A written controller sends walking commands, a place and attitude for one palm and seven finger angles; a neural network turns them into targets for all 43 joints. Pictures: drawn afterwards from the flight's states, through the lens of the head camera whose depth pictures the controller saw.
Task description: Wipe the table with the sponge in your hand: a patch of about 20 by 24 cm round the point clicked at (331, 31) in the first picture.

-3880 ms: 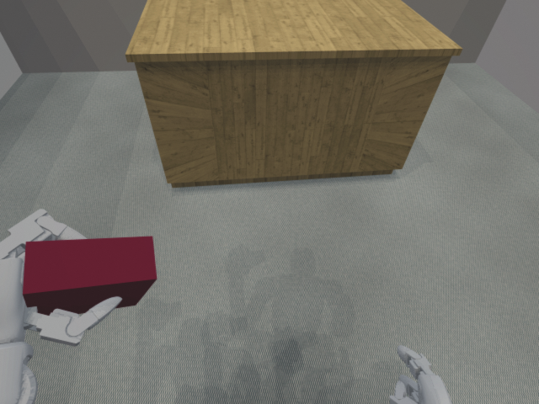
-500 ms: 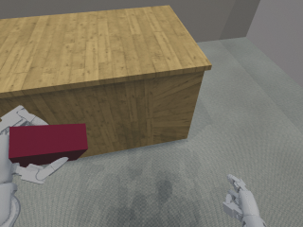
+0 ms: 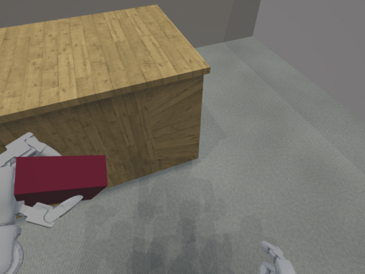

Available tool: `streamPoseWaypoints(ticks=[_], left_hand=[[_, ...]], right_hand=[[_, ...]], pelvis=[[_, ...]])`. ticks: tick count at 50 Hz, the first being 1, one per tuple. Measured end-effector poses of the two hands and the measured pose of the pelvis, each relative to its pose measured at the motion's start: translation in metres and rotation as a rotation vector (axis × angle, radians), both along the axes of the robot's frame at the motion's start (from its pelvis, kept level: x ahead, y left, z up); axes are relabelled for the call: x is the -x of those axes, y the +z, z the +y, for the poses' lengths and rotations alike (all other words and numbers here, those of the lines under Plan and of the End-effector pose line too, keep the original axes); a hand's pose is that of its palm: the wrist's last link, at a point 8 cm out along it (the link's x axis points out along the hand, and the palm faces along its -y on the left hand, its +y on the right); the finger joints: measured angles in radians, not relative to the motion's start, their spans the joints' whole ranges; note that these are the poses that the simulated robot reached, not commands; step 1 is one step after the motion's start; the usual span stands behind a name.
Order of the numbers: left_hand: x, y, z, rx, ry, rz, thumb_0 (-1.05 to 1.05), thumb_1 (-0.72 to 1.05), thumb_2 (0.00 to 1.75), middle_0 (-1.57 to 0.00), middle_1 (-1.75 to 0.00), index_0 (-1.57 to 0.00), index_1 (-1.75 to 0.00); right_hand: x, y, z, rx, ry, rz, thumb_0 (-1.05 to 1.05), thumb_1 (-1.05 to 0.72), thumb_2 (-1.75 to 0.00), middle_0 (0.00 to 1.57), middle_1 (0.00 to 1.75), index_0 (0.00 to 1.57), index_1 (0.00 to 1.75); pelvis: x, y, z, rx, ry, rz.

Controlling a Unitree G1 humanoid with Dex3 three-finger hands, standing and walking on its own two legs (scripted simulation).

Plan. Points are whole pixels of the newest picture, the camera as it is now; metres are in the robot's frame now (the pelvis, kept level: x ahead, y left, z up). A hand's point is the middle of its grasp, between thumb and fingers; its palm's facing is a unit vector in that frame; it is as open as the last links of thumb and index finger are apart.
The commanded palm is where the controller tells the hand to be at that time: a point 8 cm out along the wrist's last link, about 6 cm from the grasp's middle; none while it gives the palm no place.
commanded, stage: take the last steps up to it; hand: left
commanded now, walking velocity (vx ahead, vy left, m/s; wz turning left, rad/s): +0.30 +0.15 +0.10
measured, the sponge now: (73, 181) +0.24 +0.19 +0.15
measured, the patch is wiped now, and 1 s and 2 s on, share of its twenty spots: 0.00 0.00 0.00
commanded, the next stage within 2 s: none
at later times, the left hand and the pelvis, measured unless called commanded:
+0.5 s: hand (2, 172) +0.24 +0.29 +0.18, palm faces +0.45 -0.80 -0.40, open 9.4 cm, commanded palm +0.18 +0.33 +0.19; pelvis +0.03 +0.04 +0.01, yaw +2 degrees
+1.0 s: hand (45, 129) +0.34 +0.27 +0.18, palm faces +0.33 -0.80 -0.51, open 9.4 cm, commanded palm +0.27 +0.32 +0.19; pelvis +0.12 +0.04 +0.02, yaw +2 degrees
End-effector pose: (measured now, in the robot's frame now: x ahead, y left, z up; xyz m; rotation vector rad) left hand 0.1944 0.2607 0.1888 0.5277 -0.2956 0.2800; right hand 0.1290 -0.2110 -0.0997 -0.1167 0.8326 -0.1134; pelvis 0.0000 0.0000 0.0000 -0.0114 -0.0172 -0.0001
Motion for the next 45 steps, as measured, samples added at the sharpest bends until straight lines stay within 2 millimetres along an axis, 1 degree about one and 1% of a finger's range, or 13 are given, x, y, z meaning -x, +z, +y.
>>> streamPoseWaypoints(ticks=[4, 8, 11, 13, 16, 18, 23, 28, 32, 35, 38, 42, 45], left_hand=[[0.007, 0.006, -0.003, -0.022, -0.005, 0.042, -0.01, -0.44, 1.01, -0.83, -1.35, -0.83, -1.35], [0.015, 0.009, 0.008, -0.052, 0.028, 0.067, -0.01, -0.44, 1.01, -0.83, -1.35, -0.83, -1.35], [0.021, 0.006, 0.021, -0.036, 0.068, 0.061, -0.01, -0.44, 1.01, -0.83, -1.35, -0.83, -1.35], [0.024, 0.004, 0.029, -0.009, 0.091, 0.044, -0.01, -0.44, 1.01, -0.83, -1.35, -0.83, -1.35], [0.024, -0.001, 0.042, 0.034, 0.105, -0.004, -0.01, -0.44, 1.01, -0.83, -1.35, -0.83, -1.35], [0.021, -0.003, 0.051, 0.051, 0.101, -0.051, -0.01, -0.44, 1.01, -0.83, -1.35, -0.83, -1.35], [0.003, 0.001, 0.066, 0.033, 0.101, -0.082, -0.01, -0.44, 1.01, -0.83, -1.35, -0.83, -1.35], [-0.008, 0.015, 0.062, 0.003, 0.088, -0.071, -0.01, -0.44, 1.01, -0.83, -1.35, -0.83, -1.35], [-0.018, 0.017, 0.052, -0.032, 0.085, -0.027, -0.01, -0.44, 1.01, -0.83, -1.35, -0.83, -1.35], [-0.03, 0.01, 0.046, -0.06, 0.11, 0.006, -0.01, -0.44, 1.01, -0.83, -1.35, -0.83, -1.35], [-0.045, -0.001, 0.043, -0.023, 0.129, 0.036, -0.01, -0.44, 1.01, -0.83, -1.35, -0.83, -1.35], [-0.065, -0.008, 0.04, 0.024, 0.123, 0.077, -0.01, -0.44, 1.01, -0.83, -1.35, -0.83, -1.35], [-0.081, -0.005, 0.038, 0.005, 0.085, 0.093, -0.01, -0.44, 1.01, -0.83, -1.35, -0.83, -1.35]], right_hand=[[0.01, 0.005, -0.025, 0.039, -0.042, 0.048, 0.01, -0.9, -0.9, 0.21, 0.3, 0.2, 0.3], [0.013, 0.015, -0.045, 0.1, -0.058, 0.069, 0.01, -0.9, -0.9, 0.2, 0.3, 0.2, 0.3], [0.008, 0.022, -0.052, 0.15, -0.046, 0.067, 0.01, -0.91, -0.9, 0.2, 0.3, 0.2, 0.3], [0.001, 0.027, -0.051, 0.18, -0.035, 0.054, 0.01, -0.91, -0.9, 0.2, 0.3, 0.2, 0.29], [-0.015, 0.033, -0.042, 0.218, -0.018, 0.011, 0.01, -0.91, -0.9, 0.2, 0.3, 0.2, 0.29], [-0.028, 0.034, -0.03, 0.227, -0.017, -0.032, 0.01, -0.91, -0.9, 0.2, 0.3, 0.2, 0.29], [-0.056, 0.037, 0.017, 0.127, 0.011, -0.121, 0.01, -0.91, -0.9, 0.2, 0.3, 0.2, 0.29], [-0.073, 0.031, 0.056, 0.009, 0.06, -0.137, 0.01, -0.9, -0.9, 0.2, 0.3, 0.2, 0.3], [-0.081, 0.017, 0.065, -0.042, 0.087, -0.1, 0.01, -0.9, -0.9, 0.21, 0.3, 0.2, 0.3], [-0.09, 0.0, 0.057, -0.052, 0.094, -0.066, 0.01, -0.9, -0.9, 0.21, 0.3, 0.21, 0.3], [-0.096, -0.01, 0.039, -0.025, 0.093, -0.003, 0.01, -0.9, -0.9, 0.21, 0.3, 0.21, 0.3], [-0.104, 0.0, 0.011, 0.042, 0.059, 0.043, 0.01, -0.9, -0.9, 0.21, 0.3, 0.2, 0.3], [-0.113, 0.012, -0.007, 0.097, 0.028, 0.05, 0.01, -0.9, -0.9, 0.2, 0.3, 0.2, 0.3]], pelvis=[[0.0, 0.009, -0.003, -0.024, -0.01, 0.02], [-0.002, 0.015, -0.003, -0.034, 0.009, 0.03], [-0.004, 0.016, 0.002, -0.036, 0.022, 0.028], [-0.007, 0.015, 0.009, -0.035, 0.028, 0.023], [-0.013, 0.009, 0.022, -0.021, 0.037, 0.011], [-0.016, 0.003, 0.031, -0.022, 0.038, -0.002], [-0.023, 0.004, 0.039, -0.017, 0.045, -0.008], [-0.036, 0.009, 0.04, -0.013, 0.033, 0.011], [-0.05, 0.008, 0.035, -0.018, 0.025, 0.02], [-0.061, 0.0, 0.027, -0.021, 0.028, 0.018], [-0.07, -0.001, 0.024, -0.021, 0.038, 0.013], [-0.085, 0.008, 0.023, -0.042, 0.031, 0.024], [-0.096, 0.014, 0.026, -0.052, 0.033, 0.038]])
